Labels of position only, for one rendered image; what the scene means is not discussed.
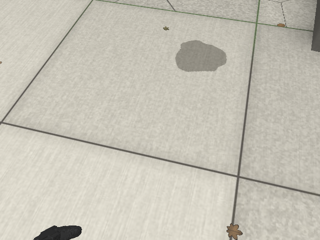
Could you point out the left robot hand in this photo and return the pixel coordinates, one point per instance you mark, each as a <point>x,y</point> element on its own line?
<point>60,233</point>

